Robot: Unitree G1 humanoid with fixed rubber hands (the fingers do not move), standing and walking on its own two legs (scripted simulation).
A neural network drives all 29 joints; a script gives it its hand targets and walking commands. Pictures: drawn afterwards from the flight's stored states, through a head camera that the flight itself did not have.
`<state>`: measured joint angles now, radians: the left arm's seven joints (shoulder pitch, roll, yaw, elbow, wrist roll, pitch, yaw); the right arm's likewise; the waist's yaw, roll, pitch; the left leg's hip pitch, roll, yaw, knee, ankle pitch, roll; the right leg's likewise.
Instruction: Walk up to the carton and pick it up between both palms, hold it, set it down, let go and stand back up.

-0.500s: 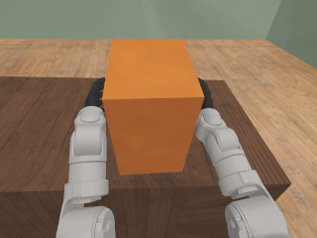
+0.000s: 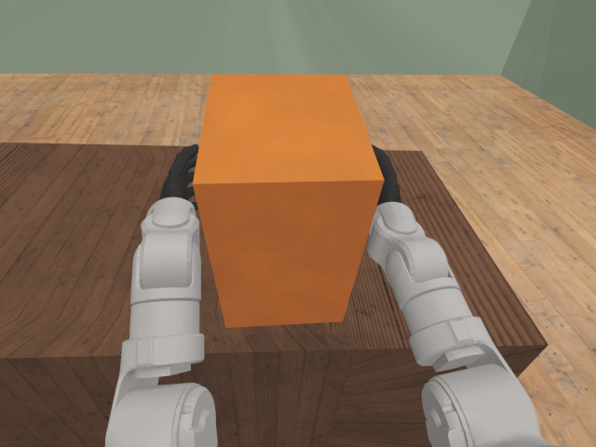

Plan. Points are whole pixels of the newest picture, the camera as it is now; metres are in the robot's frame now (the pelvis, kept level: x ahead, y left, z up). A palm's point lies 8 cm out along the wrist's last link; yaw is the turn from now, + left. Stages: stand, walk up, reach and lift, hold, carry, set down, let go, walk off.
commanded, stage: hold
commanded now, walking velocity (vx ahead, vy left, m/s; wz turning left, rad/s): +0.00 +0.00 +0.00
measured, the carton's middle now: (282, 208) +0.39 +0.00 +0.17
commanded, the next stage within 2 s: set down in 0.56 s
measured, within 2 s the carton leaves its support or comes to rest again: neither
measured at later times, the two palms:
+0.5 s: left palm (179, 205) +0.37 +0.14 +0.19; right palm (383, 206) +0.37 -0.13 +0.19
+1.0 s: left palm (180, 199) +0.40 +0.14 +0.18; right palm (374, 209) +0.38 -0.12 +0.17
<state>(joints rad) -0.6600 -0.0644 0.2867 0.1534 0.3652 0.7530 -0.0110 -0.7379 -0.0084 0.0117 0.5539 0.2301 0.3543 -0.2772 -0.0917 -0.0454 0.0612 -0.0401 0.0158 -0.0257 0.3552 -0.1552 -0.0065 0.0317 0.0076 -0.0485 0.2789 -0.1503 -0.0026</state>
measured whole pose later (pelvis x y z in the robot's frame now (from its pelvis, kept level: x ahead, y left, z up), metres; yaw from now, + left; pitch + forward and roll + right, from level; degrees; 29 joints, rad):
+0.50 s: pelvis +0.00 +0.00 +0.00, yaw +0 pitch -9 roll -1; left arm -0.64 -0.07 0.28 0.13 0.36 0.76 -0.01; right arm -0.72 -0.01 0.03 0.53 0.24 0.35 -0.28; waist -0.10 -0.04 0.07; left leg -0.04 0.02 -0.03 0.36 -0.16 -0.01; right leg 0.04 0.01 -0.05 0.28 -0.15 0.00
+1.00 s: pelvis +0.01 +0.00 +0.00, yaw +1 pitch -10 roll -1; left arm -0.70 -0.07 0.34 0.33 0.43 0.50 -0.07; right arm -0.69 0.09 -0.15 0.66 0.01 0.06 -0.22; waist -0.08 -0.07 0.10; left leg 0.01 0.00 -0.03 0.31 -0.15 0.00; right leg 0.08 -0.01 -0.06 0.25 -0.16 0.00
